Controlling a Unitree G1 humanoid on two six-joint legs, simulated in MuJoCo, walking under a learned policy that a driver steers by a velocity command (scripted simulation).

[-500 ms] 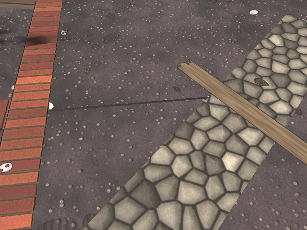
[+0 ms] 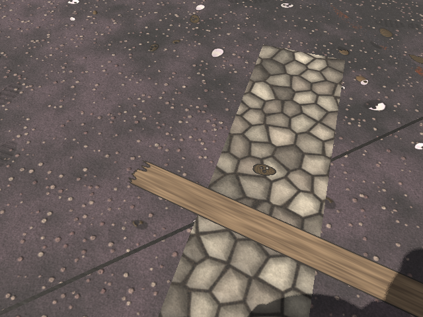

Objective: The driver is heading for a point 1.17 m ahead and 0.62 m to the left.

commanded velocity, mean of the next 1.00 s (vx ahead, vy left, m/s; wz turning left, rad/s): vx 1.00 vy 0.00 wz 0.77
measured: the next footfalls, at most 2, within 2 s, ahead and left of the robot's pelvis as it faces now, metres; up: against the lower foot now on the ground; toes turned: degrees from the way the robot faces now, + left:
left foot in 0.22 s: +0.42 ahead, +0.13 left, +0.00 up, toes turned +10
right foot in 0.66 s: +0.88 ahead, +0.10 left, +0.00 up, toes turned +34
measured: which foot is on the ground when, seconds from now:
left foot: up 0.00-0.20, down 0.22-0.66, up 0.68-1.00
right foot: down 0.00-0.24, up 0.26-0.64, down 0.66-1.00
